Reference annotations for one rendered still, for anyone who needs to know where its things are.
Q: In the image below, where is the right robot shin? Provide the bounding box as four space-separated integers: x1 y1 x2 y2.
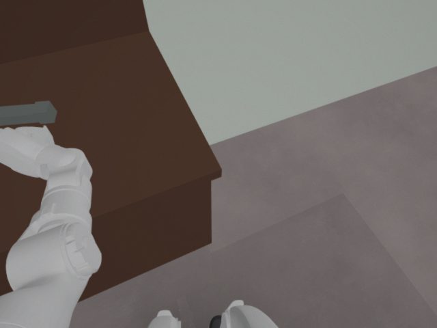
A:
220 300 244 328

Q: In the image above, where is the counter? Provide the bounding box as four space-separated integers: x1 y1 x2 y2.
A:
0 0 222 303

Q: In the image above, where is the left robot upper arm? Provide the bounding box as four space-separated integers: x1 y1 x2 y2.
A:
0 222 102 328

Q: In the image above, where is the left robot forearm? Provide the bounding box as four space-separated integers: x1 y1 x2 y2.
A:
6 144 93 291

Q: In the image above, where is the tap lever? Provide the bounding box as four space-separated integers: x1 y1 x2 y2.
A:
0 100 57 126

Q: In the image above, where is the right robot thigh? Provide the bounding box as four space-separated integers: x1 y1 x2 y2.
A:
221 305 278 328

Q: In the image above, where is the left robot hand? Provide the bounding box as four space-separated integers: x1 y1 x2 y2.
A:
0 125 55 178

